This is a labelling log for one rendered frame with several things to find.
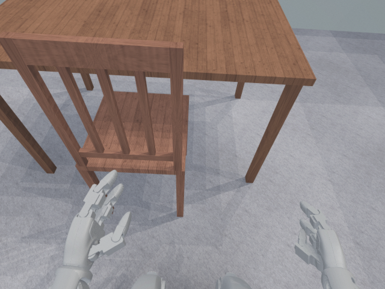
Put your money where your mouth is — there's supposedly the left robot forearm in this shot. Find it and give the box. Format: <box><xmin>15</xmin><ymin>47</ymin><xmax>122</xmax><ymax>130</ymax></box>
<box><xmin>48</xmin><ymin>266</ymin><xmax>93</xmax><ymax>289</ymax></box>

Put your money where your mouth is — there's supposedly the chair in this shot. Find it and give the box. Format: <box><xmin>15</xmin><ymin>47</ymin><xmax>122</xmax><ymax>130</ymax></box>
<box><xmin>0</xmin><ymin>32</ymin><xmax>189</xmax><ymax>217</ymax></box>

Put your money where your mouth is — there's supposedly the robot thigh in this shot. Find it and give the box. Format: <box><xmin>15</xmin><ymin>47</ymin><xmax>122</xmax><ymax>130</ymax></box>
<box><xmin>131</xmin><ymin>275</ymin><xmax>165</xmax><ymax>289</ymax></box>
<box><xmin>215</xmin><ymin>276</ymin><xmax>251</xmax><ymax>289</ymax></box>

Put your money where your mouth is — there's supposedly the right robot forearm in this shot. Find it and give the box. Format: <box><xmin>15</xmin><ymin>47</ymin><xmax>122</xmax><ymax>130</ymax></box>
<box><xmin>321</xmin><ymin>267</ymin><xmax>359</xmax><ymax>289</ymax></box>

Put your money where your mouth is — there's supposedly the right robot hand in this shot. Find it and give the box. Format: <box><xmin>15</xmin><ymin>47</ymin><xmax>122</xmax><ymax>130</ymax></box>
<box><xmin>295</xmin><ymin>200</ymin><xmax>347</xmax><ymax>273</ymax></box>

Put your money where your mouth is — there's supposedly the right robot thigh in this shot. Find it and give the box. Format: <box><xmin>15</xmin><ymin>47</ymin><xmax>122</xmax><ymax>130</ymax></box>
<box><xmin>215</xmin><ymin>276</ymin><xmax>251</xmax><ymax>289</ymax></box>

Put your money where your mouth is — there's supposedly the left robot thigh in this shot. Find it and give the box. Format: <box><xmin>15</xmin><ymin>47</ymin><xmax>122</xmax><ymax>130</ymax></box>
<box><xmin>131</xmin><ymin>275</ymin><xmax>165</xmax><ymax>289</ymax></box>

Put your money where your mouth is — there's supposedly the left robot hand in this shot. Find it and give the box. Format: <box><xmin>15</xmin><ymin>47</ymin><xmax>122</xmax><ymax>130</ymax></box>
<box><xmin>63</xmin><ymin>170</ymin><xmax>132</xmax><ymax>270</ymax></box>

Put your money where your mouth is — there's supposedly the table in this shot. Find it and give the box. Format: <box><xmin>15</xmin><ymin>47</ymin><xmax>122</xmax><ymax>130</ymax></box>
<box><xmin>0</xmin><ymin>0</ymin><xmax>316</xmax><ymax>183</ymax></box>

